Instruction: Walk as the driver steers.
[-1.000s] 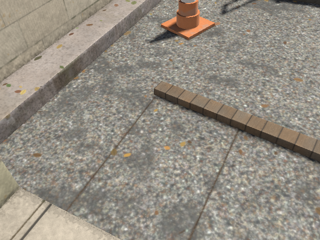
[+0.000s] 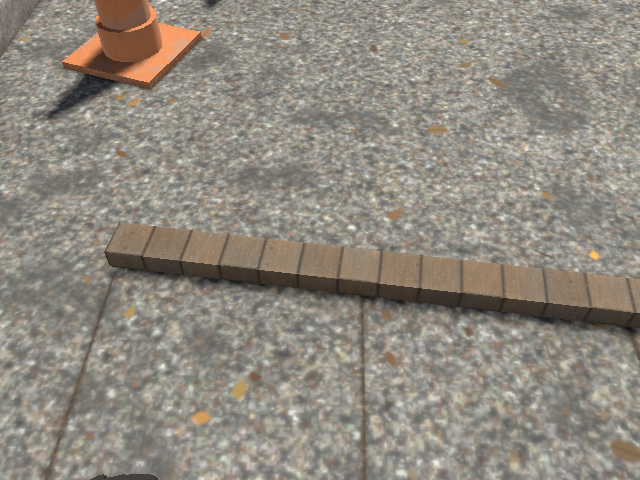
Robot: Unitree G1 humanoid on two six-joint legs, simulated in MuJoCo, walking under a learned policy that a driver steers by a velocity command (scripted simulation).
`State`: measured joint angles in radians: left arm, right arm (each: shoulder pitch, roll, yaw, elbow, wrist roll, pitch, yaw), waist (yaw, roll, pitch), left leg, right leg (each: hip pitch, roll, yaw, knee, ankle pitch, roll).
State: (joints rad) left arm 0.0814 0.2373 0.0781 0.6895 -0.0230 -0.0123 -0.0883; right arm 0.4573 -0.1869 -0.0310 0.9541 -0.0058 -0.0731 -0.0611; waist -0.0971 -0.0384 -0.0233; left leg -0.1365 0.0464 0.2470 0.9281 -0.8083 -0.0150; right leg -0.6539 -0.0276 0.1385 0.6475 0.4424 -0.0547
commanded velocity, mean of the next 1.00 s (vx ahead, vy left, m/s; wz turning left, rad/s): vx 0.50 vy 0.00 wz -0.55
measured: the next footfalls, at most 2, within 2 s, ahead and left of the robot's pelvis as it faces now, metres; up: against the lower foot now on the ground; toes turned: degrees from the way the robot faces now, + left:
right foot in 0.10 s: +0.24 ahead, -0.14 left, -0.17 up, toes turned -4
left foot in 0.48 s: +0.49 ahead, +0.05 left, -0.17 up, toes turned -22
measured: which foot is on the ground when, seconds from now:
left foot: down 0.00-0.10, up 0.12-0.46, down 0.48-1.00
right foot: up 0.00-0.08, down 0.10-0.50, up 0.52-0.98, down 1.00-1.00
